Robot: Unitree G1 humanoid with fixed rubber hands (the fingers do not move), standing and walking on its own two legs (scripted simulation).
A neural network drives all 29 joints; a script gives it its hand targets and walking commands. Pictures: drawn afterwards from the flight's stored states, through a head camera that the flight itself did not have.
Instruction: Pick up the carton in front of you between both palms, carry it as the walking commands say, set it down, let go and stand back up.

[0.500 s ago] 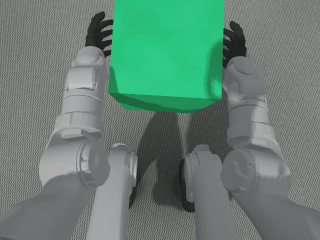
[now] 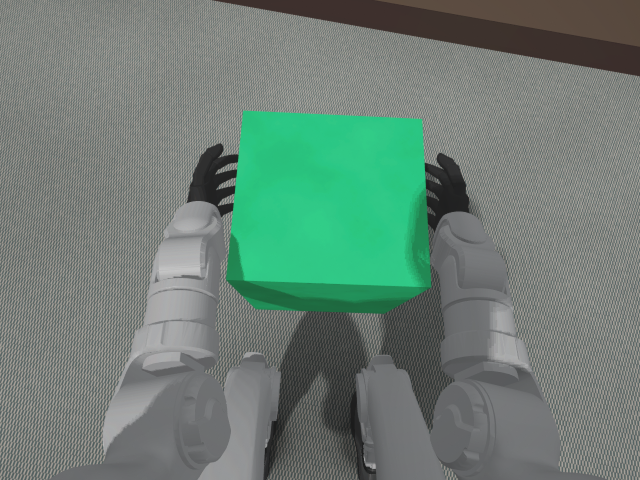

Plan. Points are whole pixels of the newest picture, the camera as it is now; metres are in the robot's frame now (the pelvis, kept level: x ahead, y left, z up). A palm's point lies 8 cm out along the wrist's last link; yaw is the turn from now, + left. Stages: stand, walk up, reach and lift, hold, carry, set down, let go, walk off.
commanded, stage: reach and lift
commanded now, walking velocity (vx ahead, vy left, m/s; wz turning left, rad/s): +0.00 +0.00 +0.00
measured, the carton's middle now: (325, 229) +0.44 +0.00 -0.11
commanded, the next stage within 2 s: hold in 1.82 s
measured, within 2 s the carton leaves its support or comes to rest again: neither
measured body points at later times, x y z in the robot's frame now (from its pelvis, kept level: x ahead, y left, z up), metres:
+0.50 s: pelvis +0.04 +0.00 +0.14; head +0.13 +0.00 +0.58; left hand +0.40 +0.15 +0.11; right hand +0.40 -0.15 +0.11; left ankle +0.08 +0.12 -0.55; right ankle +0.08 -0.13 -0.55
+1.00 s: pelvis +0.06 +0.00 +0.19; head +0.03 +0.00 +0.64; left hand +0.37 +0.15 +0.21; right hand +0.37 -0.15 +0.21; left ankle +0.09 +0.12 -0.55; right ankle +0.08 -0.13 -0.55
